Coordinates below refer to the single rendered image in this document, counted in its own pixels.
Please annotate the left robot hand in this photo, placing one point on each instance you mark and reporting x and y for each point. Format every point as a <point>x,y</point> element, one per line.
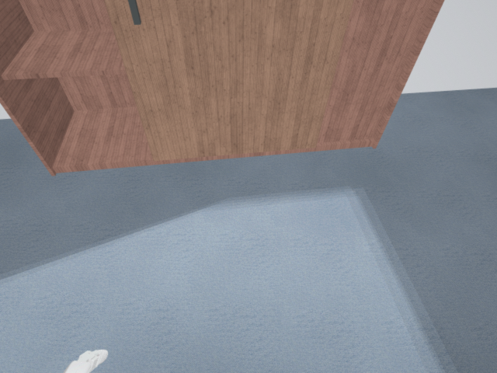
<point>87,361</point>

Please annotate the wardrobe door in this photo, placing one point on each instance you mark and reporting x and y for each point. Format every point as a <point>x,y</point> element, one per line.
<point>227,77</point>
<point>379,38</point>

